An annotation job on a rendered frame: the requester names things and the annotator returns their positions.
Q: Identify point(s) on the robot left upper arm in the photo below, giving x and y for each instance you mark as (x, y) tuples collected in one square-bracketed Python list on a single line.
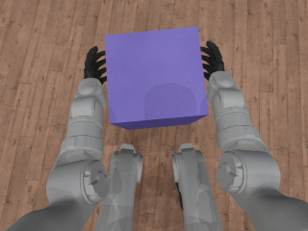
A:
[(74, 191)]

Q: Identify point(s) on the robot right upper arm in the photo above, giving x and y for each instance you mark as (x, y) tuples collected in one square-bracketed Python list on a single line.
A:
[(253, 178)]

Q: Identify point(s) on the robot left shin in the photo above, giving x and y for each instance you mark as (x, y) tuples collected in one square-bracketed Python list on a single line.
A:
[(116, 153)]

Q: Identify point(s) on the robot right shin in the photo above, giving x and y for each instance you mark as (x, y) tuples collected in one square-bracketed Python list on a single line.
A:
[(198, 153)]

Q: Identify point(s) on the right robot forearm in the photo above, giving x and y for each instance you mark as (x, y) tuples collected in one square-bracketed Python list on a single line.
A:
[(235, 129)]

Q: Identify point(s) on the left robot hand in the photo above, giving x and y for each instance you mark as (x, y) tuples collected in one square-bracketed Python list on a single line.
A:
[(92, 66)]

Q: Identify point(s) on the carton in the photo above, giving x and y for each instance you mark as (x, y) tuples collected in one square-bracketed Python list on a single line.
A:
[(155, 78)]

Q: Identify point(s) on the left robot forearm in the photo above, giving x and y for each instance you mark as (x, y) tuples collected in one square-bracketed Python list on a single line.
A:
[(85, 124)]

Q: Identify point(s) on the robot shin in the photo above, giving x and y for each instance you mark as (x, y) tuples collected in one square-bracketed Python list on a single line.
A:
[(116, 153), (198, 153)]

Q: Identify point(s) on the right robot hand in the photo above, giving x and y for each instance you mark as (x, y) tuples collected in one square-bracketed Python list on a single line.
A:
[(214, 60)]

